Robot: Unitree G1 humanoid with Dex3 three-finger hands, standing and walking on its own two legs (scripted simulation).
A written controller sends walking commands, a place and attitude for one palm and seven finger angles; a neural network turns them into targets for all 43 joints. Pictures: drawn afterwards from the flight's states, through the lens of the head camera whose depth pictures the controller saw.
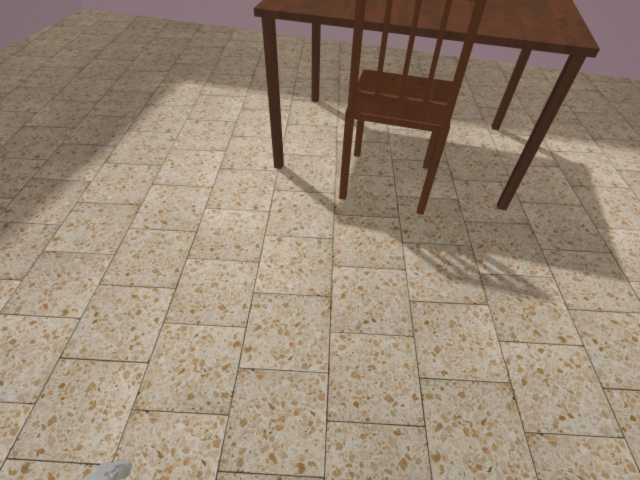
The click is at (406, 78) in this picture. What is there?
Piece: chair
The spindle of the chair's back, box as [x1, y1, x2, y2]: [398, 0, 421, 98]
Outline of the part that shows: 421,0 416,0 398,97 402,98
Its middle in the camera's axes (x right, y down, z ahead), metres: +0.30 -0.63 +1.30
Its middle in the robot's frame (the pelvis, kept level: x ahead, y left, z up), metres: +1.41 -0.23 -0.06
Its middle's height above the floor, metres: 0.71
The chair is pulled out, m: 0.00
